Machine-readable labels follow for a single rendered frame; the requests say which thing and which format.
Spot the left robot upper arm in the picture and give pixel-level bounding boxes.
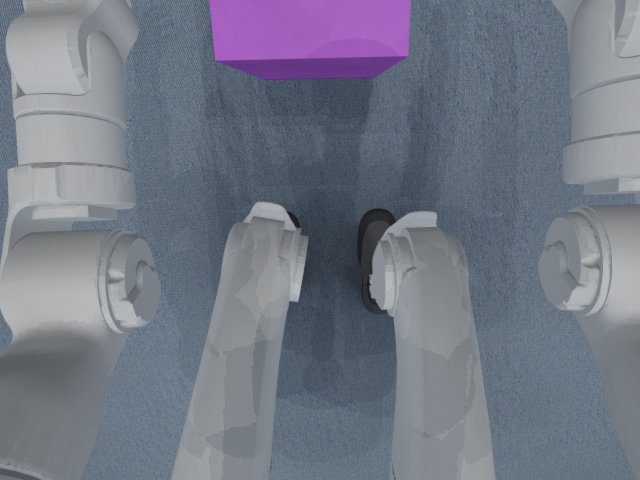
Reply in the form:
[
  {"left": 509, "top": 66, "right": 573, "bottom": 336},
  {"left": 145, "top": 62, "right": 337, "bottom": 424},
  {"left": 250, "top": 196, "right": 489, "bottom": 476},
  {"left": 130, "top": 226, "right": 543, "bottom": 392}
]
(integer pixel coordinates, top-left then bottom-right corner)
[{"left": 0, "top": 228, "right": 161, "bottom": 480}]

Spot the right robot forearm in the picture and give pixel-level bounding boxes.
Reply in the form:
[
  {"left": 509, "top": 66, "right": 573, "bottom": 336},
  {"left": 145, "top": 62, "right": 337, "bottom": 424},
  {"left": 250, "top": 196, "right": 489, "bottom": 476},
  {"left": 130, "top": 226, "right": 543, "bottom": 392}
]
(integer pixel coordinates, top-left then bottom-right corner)
[{"left": 551, "top": 0, "right": 640, "bottom": 204}]

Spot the right robot upper arm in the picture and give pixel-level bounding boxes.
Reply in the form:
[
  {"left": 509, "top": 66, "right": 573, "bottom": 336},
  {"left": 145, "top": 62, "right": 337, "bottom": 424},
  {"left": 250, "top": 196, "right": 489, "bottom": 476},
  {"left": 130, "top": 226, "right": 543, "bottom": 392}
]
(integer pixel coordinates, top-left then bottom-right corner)
[{"left": 538, "top": 204, "right": 640, "bottom": 480}]

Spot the left robot forearm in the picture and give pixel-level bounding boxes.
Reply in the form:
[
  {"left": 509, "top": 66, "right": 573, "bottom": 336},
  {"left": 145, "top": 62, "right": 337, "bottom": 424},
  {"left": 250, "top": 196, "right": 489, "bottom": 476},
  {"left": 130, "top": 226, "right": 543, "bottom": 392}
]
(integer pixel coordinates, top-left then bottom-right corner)
[{"left": 0, "top": 0, "right": 139, "bottom": 325}]

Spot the right robot thigh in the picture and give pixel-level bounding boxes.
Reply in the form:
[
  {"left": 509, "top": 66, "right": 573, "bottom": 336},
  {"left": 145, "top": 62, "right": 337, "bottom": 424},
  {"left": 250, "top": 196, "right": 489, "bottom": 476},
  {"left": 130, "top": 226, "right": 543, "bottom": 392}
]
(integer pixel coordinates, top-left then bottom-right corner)
[{"left": 375, "top": 227, "right": 496, "bottom": 480}]

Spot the robot left foot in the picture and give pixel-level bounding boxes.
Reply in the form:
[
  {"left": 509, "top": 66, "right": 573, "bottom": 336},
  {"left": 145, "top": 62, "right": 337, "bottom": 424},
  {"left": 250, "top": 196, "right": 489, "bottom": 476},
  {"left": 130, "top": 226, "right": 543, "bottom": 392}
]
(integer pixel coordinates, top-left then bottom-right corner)
[{"left": 287, "top": 211, "right": 300, "bottom": 228}]

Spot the carton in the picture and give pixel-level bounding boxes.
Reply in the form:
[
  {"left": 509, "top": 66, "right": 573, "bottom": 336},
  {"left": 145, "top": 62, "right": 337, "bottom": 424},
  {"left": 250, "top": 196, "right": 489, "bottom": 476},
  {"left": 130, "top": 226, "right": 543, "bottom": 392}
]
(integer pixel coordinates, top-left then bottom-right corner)
[{"left": 209, "top": 0, "right": 411, "bottom": 80}]

